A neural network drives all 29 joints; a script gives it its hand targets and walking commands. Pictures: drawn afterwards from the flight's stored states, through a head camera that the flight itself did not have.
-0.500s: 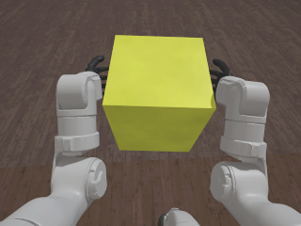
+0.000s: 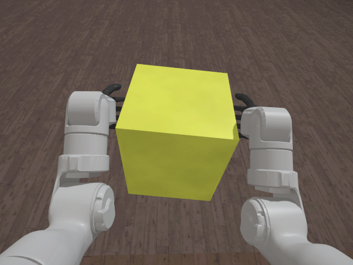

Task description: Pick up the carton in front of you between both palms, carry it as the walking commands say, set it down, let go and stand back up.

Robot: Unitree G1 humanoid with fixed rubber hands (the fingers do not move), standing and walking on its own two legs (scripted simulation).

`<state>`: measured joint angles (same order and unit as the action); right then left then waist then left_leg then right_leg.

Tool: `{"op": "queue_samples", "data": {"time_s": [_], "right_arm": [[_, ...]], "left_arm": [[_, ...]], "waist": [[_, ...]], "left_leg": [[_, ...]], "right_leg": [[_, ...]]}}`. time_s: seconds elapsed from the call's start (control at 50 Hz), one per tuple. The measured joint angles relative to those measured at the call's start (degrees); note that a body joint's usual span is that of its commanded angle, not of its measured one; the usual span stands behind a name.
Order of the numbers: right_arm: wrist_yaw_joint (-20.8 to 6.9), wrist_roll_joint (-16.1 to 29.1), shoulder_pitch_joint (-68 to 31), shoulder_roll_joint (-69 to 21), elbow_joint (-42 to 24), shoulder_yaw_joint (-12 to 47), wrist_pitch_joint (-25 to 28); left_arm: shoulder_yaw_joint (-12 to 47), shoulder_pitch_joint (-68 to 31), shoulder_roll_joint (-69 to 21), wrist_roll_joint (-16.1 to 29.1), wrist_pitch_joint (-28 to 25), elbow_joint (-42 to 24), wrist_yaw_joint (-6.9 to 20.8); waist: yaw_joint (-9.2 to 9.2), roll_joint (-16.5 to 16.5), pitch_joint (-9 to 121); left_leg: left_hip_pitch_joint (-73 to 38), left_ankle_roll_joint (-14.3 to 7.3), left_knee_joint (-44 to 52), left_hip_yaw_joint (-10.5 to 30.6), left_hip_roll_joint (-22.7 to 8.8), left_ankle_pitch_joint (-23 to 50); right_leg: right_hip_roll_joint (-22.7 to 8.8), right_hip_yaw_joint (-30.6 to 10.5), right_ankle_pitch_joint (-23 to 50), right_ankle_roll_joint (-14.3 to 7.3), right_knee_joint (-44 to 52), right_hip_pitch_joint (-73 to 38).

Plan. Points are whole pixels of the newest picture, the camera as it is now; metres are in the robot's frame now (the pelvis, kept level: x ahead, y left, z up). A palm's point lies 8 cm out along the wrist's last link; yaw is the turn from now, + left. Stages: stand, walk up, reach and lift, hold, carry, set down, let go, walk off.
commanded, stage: carry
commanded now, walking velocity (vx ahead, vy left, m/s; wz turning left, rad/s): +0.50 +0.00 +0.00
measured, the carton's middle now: (175, 136) +0.38 -0.01 +0.09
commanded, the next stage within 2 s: none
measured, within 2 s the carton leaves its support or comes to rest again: neither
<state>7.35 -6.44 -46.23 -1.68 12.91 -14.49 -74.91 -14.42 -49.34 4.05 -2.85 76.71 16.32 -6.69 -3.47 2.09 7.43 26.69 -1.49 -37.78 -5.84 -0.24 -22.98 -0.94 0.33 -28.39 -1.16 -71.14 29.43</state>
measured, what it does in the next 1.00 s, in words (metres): climbs: right foot, then left foot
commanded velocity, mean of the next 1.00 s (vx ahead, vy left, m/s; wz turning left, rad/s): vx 0.50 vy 0.00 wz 0.00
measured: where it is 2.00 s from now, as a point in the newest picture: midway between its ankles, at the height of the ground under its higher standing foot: (169, 120)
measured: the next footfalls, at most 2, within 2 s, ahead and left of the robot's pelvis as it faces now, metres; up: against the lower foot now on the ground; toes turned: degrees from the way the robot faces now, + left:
right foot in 0.24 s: +0.34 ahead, -0.12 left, +0.03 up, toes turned +0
left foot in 0.66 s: +0.55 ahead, +0.09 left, +0.03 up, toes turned +6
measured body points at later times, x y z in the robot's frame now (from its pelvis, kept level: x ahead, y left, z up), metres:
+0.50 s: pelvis +0.30 -0.05 +0.05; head +0.32 -0.05 +0.50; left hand +0.65 +0.17 +0.20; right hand +0.71 -0.13 +0.20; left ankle +0.33 +0.09 -0.61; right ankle +0.30 -0.12 -0.69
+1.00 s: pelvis +0.63 -0.01 +0.05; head +0.67 +0.01 +0.50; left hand +1.00 +0.11 +0.14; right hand +0.98 -0.19 +0.15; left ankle +0.51 +0.09 -0.69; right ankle +0.77 -0.14 -0.65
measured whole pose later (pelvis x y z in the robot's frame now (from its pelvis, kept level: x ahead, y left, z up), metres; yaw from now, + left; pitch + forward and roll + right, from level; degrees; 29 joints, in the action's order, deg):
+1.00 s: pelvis +0.63 -0.01 +0.05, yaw -1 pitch +7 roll -1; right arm 7.8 -3.4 -33.6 -4.6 3.4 -15.9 -69.2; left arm -14.7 -34.2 -4.6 -7.2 71.8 2.2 -5.9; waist -4.3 1.8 4.0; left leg 4.5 -0.9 -18.0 -6.7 -1.6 -20.2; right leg -2.3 5.3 -5.8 -0.2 -34.5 37.0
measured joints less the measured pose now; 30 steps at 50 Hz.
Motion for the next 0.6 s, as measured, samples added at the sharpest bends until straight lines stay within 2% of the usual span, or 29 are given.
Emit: {"op": "queue_samples", "data": {"time_s": [0.04,0.08,0.12,0.16,0.22,0.24,0.26,0.3,0.34,0.38,0.48,0.54,0.6], "right_arm": [[0.33,1.65,2.36,0.29,-1.48,0.90,-0.19],[1.31,3.30,3.50,0.50,-4.43,1.23,-0.43],[2.44,4.62,3.17,0.55,-7.82,0.46,-0.45],[3.57,5.55,1.69,0.64,-10.32,-0.30,-0.49],[3.54,5.56,-0.97,1.85,-9.80,-1.12,-0.97],[3.23,5.59,-1.83,2.68,-8.85,-1.21,-1.24],[2.55,5.51,-2.52,3.69,-7.66,-1.19,-1.08],[1.36,5.69,-2.54,4.92,-5.33,-1.45,-0.44],[0.79,5.15,-2.40,4.47,-3.34,-2.28,-0.64],[0.60,3.83,-2.27,3.44,-2.29,-2.47,-1.36],[0.96,1.53,-2.73,1.35,-5.31,-3.39,-2.38],[0.95,0.83,-2.83,0.54,-7.61,-5.20,-1.94],[0.61,0.06,-2.35,0.04,-8.60,-6.05,-1.53]], "left_arm": [[-0.12,0.45,-0.79,-1.16,0.86,-0.68,0.01],[-0.53,0.51,-1.54,-1.78,1.18,-3.02,-0.03],[-1.05,0.53,-2.18,-1.67,0.95,-6.59,-0.11],[-1.76,0.26,-2.69,-1.38,0.64,-10.02,-0.35],[-2.34,0.26,-3.81,-1.54,-0.58,-10.78,-0.32],[-2.05,-0.18,-4.01,-1.82,-0.82,-10.01,-0.31],[-1.42,-0.62,-4.22,-2.23,-1.29,-9.02,-0.32],[0.22,-0.54,-4.50,-2.98,-1.61,-7.41,-0.46],[1.95,0.99,-4.14,-2.67,-0.40,-7.37,-0.99],[2.02,2.65,-3.55,-0.80,0.34,-7.30,-0.34],[2.26,3.13,-2.00,2.58,0.67,-9.48,-1.37],[1.34,1.14,-2.29,3.06,-0.35,-8.93,-1.98],[0.85,-0.31,-2.60,2.60,-1.26,-7.38,-1.89]], "waist": [[-1.45,-0.45,-1.41],[-2.56,-0.41,-3.11],[-3.49,-0.59,-4.79],[-3.50,-0.62,-5.75],[-1.64,-2.78,-4.09],[-0.59,-3.44,-3.47],[0.78,-4.28,-3.33],[3.55,-3.76,-3.48],[5.50,-2.81,-4.05],[7.08,-2.33,-4.58],[11.07,-1.08,-5.23],[11.57,-0.75,-3.93],[10.55,-0.33,-1.46]], "left_leg": [[-3.86,-0.19,3.18,0.40,-0.23,-0.41],[-7.23,-0.15,5.72,0.85,-0.43,-1.00],[-10.21,0.19,7.38,1.60,-0.75,-2.03],[-13.16,0.96,8.70,1.93,-1.06,-3.47],[-16.22,2.47,7.70,2.45,-2.73,-7.80],[-16.37,2.58,4.57,2.38,-3.62,-10.05],[-14.90,2.09,-1.54,2.76,-4.80,-10.09],[-8.61,1.00,-19.27,6.44,-3.02,-7.73],[-1.53,-0.05,-33.97,7.94,-0.43,-7.84],[3.87,-0.66,-37.83,7.29,0.32,-5.18],[12.93,-1.34,-29.59,5.33,-0.08,1.24],[14.50,-1.31,-19.24,4.93,-0.74,4.64],[11.68,-1.01,-6.17,3.37,-1.01,10.37]], "right_leg": [[0.30,0.86,-0.30,-0.29,-2.54,5.10],[0.09,1.40,0.39,-0.71,-1.11,9.78],[-0.36,1.89,1.68,-1.09,5.13,12.65],[-0.80,2.42,4.01,-1.48,14.01,13.50],[-0.08,5.20,8.72,-1.93,27.21,10.43],[0.51,6.19,11.35,-2.26,30.42,8.10],[1.12,7.02,12.64,-2.54,29.18,7.44],[1.61,7.03,10.85,-3.58,26.28,6.23],[1.88,6.22,14.51,-4.62,27.82,3.45],[1.78,5.78,14.08,-3.91,30.83,-0.41],[2.08,3.47,12.27,-3.31,38.23,-7.83],[2.08,3.15,10.57,-2.88,41.59,-11.88],[1.96,2.97,7.96,-1.84,43.88,-16.00]]}}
